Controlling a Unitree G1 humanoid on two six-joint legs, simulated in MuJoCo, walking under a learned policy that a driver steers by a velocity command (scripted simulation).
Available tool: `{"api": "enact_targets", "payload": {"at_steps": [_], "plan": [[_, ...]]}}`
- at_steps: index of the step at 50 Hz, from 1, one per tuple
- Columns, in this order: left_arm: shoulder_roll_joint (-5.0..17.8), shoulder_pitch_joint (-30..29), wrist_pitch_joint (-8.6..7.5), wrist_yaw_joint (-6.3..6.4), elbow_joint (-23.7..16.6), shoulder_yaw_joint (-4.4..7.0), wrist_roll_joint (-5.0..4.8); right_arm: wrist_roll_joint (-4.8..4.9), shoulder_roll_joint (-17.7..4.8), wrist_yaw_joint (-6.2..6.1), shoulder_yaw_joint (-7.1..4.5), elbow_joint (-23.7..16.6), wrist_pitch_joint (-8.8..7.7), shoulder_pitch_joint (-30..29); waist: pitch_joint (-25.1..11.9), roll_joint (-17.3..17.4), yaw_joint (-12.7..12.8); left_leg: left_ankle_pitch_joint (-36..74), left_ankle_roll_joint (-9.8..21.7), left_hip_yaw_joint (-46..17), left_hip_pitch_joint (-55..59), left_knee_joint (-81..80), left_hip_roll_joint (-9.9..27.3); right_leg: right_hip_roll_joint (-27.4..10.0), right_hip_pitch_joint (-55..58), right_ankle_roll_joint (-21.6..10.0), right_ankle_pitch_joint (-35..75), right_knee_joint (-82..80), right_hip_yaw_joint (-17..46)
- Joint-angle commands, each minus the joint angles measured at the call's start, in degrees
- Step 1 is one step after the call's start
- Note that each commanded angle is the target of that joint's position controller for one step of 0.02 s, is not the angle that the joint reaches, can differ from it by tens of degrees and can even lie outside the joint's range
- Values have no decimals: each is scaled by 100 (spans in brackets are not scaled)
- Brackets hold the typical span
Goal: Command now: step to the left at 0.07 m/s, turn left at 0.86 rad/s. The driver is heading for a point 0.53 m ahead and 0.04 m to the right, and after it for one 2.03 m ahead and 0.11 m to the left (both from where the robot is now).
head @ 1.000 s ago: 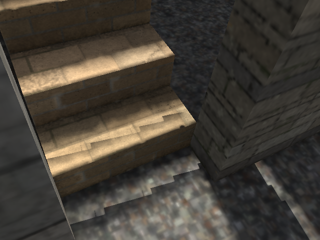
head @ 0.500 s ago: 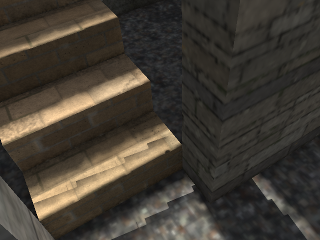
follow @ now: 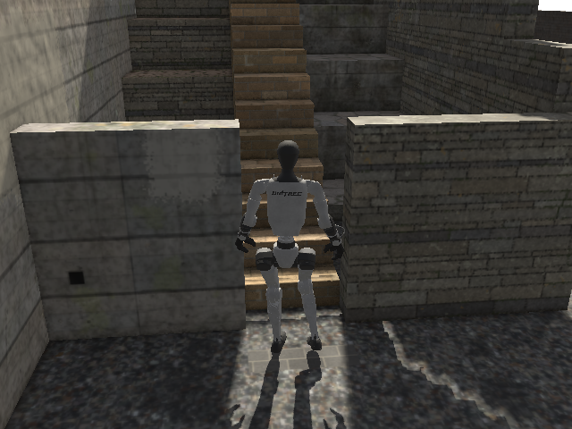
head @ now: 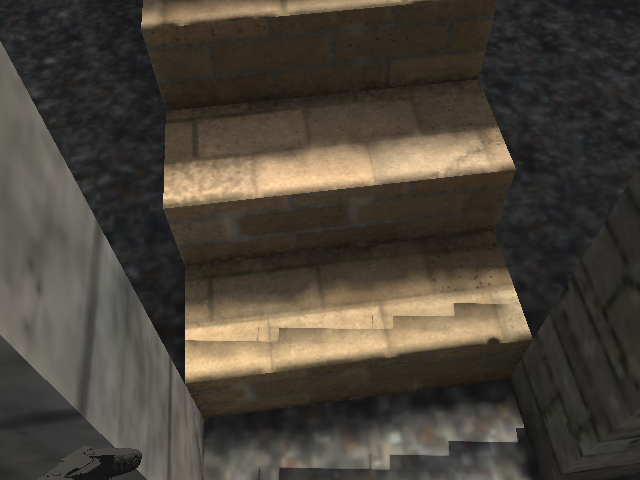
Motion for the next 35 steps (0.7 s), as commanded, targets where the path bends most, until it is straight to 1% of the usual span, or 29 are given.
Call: {"api": "enact_targets", "payload": {"at_steps": [1,2,3,7,9,10,11,12,13,14,15,16,17,19,20,21,22,24,25,26,27,28,29,30,31,32,33,34,35], "plan": [[549,980,22,68,-84,291,-176,86,-889,-193,-255,-620,45,-395,-1136,196,435,-785,765,-2010,320,-914,1389,-14,515,66,534,-973,-149],[566,984,10,46,-23,301,-188,102,-856,-246,-247,-660,93,-434,-1180,475,381,-947,652,-1803,287,-903,1261,-7,612,102,805,-1283,-296],[443,917,28,14,-20,282,-130,56,-741,-258,-191,-686,134,-458,-1223,752,307,-988,638,-1736,267,-851,1212,1,701,131,917,-1510,-395],[413,793,-64,-61,65,315,-184,-52,-638,-174,-147,-742,246,-325,-1337,1036,-14,-1330,515,-1908,508,-668,1313,-42,1231,100,790,-2490,-675],[461,820,-139,-112,85,364,-236,-74,-596,-107,-123,-787,282,-336,-1241,1175,-24,-1730,444,-2150,633,-564,1390,-36,1554,-77,720,-3223,-759],[419,792,-137,-148,89,378,-222,-99,-511,-90,-85,-857,233,-476,-1128,1074,44,-2234,295,-2362,575,-605,1475,2,1837,-192,817,-3856,-769],[513,1314,-25,-230,224,404,-51,-150,-475,60,-90,-886,103,-836,-1640,725,367,-5094,20,-2492,-1146,-1103,1640,211,3212,-281,373,-2706,-1682],[573,2262,-87,-256,402,441,-74,-250,-294,114,-2,-1207,37,-1865,-904,266,1219,-4808,-198,-2179,-2413,-333,1332,-246,3832,-539,-127,-3646,-1114],[860,2714,-236,-234,562,474,-46,-205,668,71,247,-1222,-61,-1997,-529,-1814,1442,-3497,-370,-876,-2864,2757,90,-1446,3538,-678,-2011,-5263,742],[1365,1548,-336,-245,179,594,6,-226,546,-17,269,-1395,-194,-1571,-52,-1850,741,-1991,-576,-927,-3360,3566,124,-2227,2787,-831,-2882,-7011,3591],[1234,747,-364,-189,-15,622,-50,-299,106,-26,149,-1041,-229,-709,-379,-426,60,-865,-575,-1212,-2809,3849,454,-2313,2705,-869,-2426,-6778,3638],[1129,549,-377,-201,22,587,-123,-373,-119,14,63,-743,-215,-308,-650,-34,-88,-491,-673,-1001,-2263,3985,546,-1971,2539,-772,-1796,-6440,2792],[997,640,-405,-235,104,542,-147,-408,-202,65,26,-646,-196,-220,-856,-8,-30,-496,-749,-749,-1816,4143,538,-1624,2482,-752,-1160,-6254,1895],[791,932,-494,-252,295,470,-126,-465,-30,205,76,-655,-136,-366,-790,-332,215,-561,-742,-294,-1441,4293,580,-1185,2356,-897,-565,-6288,768],[769,1132,-530,-268,396,469,-93,-458,59,249,124,-676,-126,-472,-693,-483,321,-623,-726,-143,-1455,4129,635,-1111,2488,-981,-487,-6354,548],[681,1218,-472,-265,379,432,34,-423,233,271,220,-670,-134,-580,-634,-633,395,-975,-763,231,-1322,3857,743,-1006,2575,-1223,-421,-6431,299],[624,1362,-442,-265,403,423,52,-373,276,297,274,-675,-141,-735,-531,-659,492,-1155,-788,456,-1223,3334,853,-931,2719,-1317,-313,-6511,170],[628,1574,-452,-244,465,430,-8,-259,320,320,298,-763,-196,-1237,-285,-885,726,-1383,-802,801,-919,2187,964,-885,2955,-1447,-57,-6597,67],[627,1793,-486,-241,526,422,-60,-242,353,273,297,-818,-210,-1577,-198,-802,958,-1207,-814,864,-965,1656,1025,-1029,3226,-1519,177,-6696,171],[681,1962,-494,-234,663,444,-65,-205,517,239,359,-843,-257,-1714,-145,-866,1054,-1206,-800,926,-934,1162,1018,-1115,3555,-1573,445,-6693,181],[851,2052,-482,-223,718,481,-104,-200,450,228,322,-789,-275,-1501,-165,-1021,976,-1503,-719,907,-539,762,958,-1170,3609,-1548,739,-6570,139],[808,1994,-470,-221,762,478,-118,-235,401,210,296,-715,-291,-1341,-218,-1068,904,-1662,-613,948,-257,269,901,-1195,3736,-1568,1137,-6364,70],[745,1992,-448,-230,854,461,-145,-289,329,198,246,-694,-302,-1242,-318,-1005,835,-1609,-491,990,47,-146,829,-1212,3840,-1571,2144,-6008,19],[748,1939,-431,-230,916,455,-194,-310,355,161,228,-624,-324,-982,-522,-1053,658,-1527,-364,1097,453,-554,717,-1252,3923,-1571,3372,-5598,-62],[765,1832,-442,-267,1000,465,-312,-394,367,84,204,-484,-392,-527,-796,-855,362,-925,-243,1138,1350,-898,646,-1208,3648,-1484,4859,-5051,-312],[679,1585,-495,-276,947,425,-368,-475,321,10,165,-300,-451,106,-1273,-735,-5,-721,-168,883,2447,-823,836,-1007,3110,-1324,5574,-4324,-597],[459,997,-532,-292,661,347,-348,-543,36,-63,86,-150,-486,1165,-1869,-341,-616,-1269,-2,-62,3830,-826,1686,-799,1912,-1135,4544,-3088,-786],[-37,755,-586,-344,309,212,-345,-573,-692,-69,-108,2,-479,1635,-1640,1210,-673,-1961,441,-1780,4840,-1247,2693,-12,-299,-932,1451,-1785,-1176],[109,678,-579,-330,226,229,-233,-476,-553,-8,-135,105,-501,1653,-1281,1299,-600,-2663,852,-2606,4449,-1430,3047,-49,-1150,-1095,-69,-879,-797]]}}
